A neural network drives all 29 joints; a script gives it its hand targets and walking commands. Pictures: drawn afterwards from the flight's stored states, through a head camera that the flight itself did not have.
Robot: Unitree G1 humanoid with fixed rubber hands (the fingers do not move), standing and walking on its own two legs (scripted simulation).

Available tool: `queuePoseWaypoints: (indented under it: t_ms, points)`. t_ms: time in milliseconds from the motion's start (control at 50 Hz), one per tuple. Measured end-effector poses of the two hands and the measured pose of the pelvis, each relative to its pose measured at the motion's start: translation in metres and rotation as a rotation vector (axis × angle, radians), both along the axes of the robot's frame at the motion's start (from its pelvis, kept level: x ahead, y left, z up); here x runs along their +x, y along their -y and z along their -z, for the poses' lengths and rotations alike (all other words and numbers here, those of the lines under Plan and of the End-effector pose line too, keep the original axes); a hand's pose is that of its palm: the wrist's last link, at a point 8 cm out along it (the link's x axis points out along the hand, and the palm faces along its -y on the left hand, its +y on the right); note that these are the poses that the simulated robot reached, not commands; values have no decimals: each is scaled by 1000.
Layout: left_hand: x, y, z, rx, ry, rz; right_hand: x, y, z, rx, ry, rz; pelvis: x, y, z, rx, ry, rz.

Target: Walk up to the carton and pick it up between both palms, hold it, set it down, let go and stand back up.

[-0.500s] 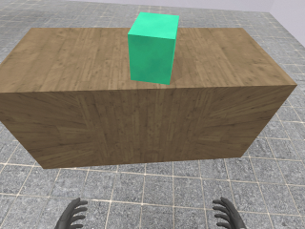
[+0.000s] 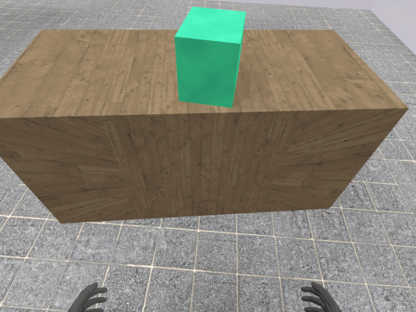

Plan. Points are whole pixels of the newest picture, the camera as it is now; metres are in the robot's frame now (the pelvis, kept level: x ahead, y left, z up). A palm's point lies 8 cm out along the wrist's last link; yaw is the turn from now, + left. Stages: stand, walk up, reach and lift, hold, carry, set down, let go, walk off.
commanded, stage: stand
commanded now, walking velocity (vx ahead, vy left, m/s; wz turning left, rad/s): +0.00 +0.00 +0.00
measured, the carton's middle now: (212, 57) +0.88 -0.02 +0.06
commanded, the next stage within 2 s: walk up in 1.92 s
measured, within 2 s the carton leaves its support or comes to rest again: neither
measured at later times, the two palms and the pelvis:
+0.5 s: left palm out of the picture +0.10 +0.25 -0.09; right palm out of the picture +0.10 -0.25 -0.09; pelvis -0.01 +0.00 +0.00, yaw +0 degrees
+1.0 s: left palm out of the picture +0.09 +0.25 -0.09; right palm out of the picture +0.10 -0.25 -0.09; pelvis -0.01 +0.00 +0.00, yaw +0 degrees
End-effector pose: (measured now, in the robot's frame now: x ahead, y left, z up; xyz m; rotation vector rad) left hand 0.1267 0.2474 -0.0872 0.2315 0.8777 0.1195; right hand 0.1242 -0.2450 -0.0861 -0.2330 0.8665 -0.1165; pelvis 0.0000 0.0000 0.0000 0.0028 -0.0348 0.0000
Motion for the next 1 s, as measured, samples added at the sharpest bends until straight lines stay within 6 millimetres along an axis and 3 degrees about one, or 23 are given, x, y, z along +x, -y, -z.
queuePoseWaypoints:
  t_ms: [420,1000]
  points:
    - [-27,-1,4,-6,-46,-11,-19,1,2,5,-33,11,-8,0,-3,-3,-4,-1]
    - [-32,-3,5,1,-69,-13,-27,3,4,1,-63,17,-7,0,-5,-3,-5,-1]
